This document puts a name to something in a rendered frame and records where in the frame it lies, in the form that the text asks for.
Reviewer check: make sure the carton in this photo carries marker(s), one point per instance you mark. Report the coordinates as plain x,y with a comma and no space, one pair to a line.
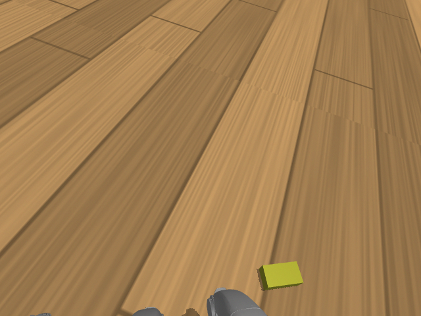
280,275

